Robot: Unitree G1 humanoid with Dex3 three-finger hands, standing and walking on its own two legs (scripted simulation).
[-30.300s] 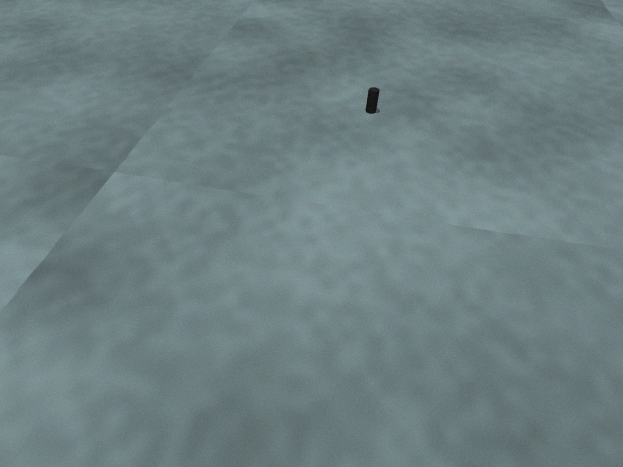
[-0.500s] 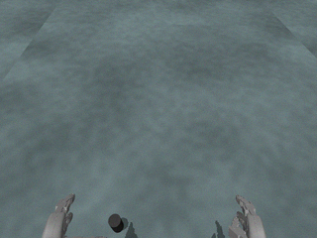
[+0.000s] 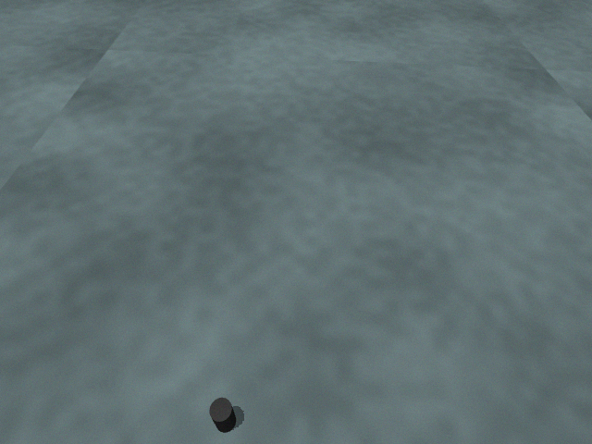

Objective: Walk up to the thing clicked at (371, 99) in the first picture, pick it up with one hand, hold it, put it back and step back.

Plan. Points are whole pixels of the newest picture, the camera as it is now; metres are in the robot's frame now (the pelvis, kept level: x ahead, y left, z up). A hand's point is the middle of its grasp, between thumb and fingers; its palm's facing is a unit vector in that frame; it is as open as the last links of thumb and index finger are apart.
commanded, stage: stand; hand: left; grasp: from the side
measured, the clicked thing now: (223, 415) +0.32 +0.19 -0.69
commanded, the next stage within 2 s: step back in 1.78 s
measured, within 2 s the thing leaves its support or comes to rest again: neither
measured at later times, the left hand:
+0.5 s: hand out of the picture +0.04 +0.24 -0.14, palm faces +0.01 -0.94 -0.35, open 7.4 cm
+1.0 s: hand out of the picture +0.06 +0.23 -0.14, palm faces -0.01 -0.94 -0.33, open 7.4 cm
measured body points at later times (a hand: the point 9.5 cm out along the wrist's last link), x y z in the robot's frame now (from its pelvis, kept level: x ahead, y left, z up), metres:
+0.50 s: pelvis -0.01 -0.01 +0.02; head -0.01 -0.02 +0.47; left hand +0.04 +0.29 -0.12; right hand +0.06 -0.29 -0.13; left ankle +0.01 +0.12 -0.73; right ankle +0.01 -0.13 -0.73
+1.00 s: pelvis +0.00 -0.01 +0.02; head +0.01 -0.02 +0.47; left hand +0.07 +0.28 -0.11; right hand +0.07 -0.30 -0.12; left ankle +0.01 +0.12 -0.73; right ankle +0.01 -0.13 -0.73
